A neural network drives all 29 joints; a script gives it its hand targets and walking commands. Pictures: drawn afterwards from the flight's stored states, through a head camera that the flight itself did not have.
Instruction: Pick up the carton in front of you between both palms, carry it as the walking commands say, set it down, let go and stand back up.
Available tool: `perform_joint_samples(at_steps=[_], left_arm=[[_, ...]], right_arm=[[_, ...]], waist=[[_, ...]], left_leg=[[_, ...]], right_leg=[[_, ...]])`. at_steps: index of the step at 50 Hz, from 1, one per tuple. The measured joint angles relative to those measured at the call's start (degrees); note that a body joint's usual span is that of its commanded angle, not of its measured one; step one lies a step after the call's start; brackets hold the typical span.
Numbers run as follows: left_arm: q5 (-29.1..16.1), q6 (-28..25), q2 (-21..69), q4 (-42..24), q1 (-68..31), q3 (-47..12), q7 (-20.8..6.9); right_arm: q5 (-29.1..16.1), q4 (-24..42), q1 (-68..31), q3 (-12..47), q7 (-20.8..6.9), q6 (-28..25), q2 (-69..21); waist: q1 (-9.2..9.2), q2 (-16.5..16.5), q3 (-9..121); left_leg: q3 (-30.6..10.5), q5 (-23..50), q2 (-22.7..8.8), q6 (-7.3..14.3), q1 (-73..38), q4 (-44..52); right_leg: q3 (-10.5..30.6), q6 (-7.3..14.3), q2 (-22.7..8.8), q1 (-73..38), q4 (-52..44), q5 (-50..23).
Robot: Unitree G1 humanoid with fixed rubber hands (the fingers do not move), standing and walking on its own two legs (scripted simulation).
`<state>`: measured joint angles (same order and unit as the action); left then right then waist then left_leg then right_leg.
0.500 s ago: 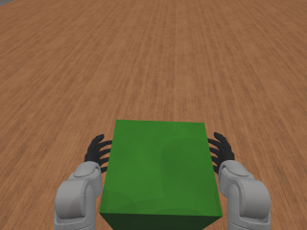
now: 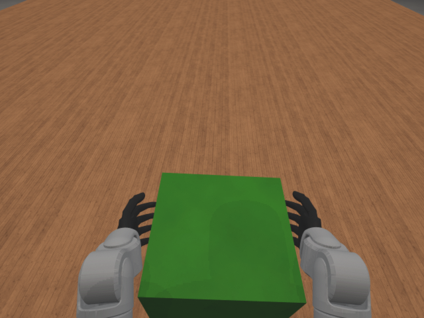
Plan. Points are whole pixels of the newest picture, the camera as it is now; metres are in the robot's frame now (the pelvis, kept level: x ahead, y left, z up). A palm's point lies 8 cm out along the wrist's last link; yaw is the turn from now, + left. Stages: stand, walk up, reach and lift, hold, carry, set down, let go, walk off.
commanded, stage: carry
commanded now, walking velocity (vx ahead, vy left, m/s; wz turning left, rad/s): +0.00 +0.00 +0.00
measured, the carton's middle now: (216, 259) +0.24 +0.00 +0.02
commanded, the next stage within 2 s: hold in 0.94 s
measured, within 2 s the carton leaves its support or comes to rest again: neither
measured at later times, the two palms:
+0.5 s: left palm (133, 254) +0.23 +0.15 +0.05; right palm (304, 253) +0.23 -0.15 +0.06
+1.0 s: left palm (135, 257) +0.23 +0.15 +0.04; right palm (304, 255) +0.23 -0.15 +0.05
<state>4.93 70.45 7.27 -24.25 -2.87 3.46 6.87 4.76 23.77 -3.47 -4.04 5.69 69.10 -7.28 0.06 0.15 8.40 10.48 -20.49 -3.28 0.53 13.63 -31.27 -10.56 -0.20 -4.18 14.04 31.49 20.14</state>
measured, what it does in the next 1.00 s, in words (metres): shifts its weight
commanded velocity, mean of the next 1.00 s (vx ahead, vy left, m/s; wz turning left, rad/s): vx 0.00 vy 0.00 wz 0.00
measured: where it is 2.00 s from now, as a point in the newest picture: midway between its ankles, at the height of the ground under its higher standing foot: outside the picture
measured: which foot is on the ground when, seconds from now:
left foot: down 0.00-1.00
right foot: down 0.00-1.00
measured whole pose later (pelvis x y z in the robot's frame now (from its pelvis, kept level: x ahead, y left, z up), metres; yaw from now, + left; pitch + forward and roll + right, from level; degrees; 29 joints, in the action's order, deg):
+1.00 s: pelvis -0.05 +0.00 +0.01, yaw +1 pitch -2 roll +0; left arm 13.5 41.9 7.9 7.7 -10.4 8.5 1.6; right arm 13.4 -7.3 -10.7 -9.1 0.5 41.0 -7.9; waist 0.5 0.1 1.1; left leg 6.0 -13.3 -1.7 0.7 10.5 -25.4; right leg -5.1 0.1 -1.9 10.6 25.2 10.5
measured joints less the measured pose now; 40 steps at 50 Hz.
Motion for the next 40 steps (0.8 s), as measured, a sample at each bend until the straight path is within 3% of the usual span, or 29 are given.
perform_joint_samples(at_steps=[16, 33, 40], left_arm=[[4.3, -9.5, 0.0, 13.6, -1.7, 0.7, -2.9], [9.2, -27.9, 0.7, 35.3, -8.4, 5.9, -5.4], [9.0, -30.9, 0.8, 35.7, -9.2, 6.7, -5.3]], right_arm=[[4.5, -13.4, -1.7, -0.8, -2.7, -9.5, 0.0], [9.4, -34.6, -8.2, -5.9, -5.3, -27.5, -0.7], [9.3, -35.0, -9.1, -6.6, -5.3, -30.5, -0.9]], waist=[[0.04, -0.2, -0.3], [0.03, -0.1, -2.4], [0.04, -0.1, -3.2]], left_leg=[[0.1, 3.0, 0.1, 0.3, -0.4, 2.3], [0.1, 5.6, 0.1, 0.6, 1.3, 3.1], [0.0, 5.8, 0.0, 0.6, 1.9, 2.8]], right_leg=[[-0.2, 0.4, 0.2, -0.5, -2.4, -3.0], [-0.1, 0.8, 0.2, 1.2, -3.2, -5.6], [-0.1, 0.9, 0.2, 1.8, -2.9, -5.8]])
